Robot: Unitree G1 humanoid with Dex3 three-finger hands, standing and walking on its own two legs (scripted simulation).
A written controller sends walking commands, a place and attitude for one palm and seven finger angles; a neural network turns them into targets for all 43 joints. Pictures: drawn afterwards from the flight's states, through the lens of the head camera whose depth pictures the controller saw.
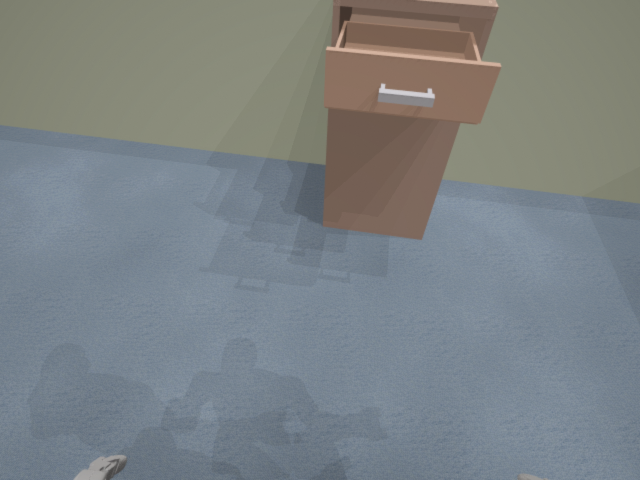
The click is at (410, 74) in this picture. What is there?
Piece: drawer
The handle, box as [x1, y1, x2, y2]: [378, 84, 434, 106]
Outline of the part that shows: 379,88 378,101 432,106 434,99 434,94 431,93 431,89 429,88 427,89 426,93 385,89 384,84 381,84 381,87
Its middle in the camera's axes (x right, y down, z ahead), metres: +0.20 -0.34 +0.90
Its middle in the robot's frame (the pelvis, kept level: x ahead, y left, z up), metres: +0.92 -0.15 +0.05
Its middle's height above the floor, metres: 0.82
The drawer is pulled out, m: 0.30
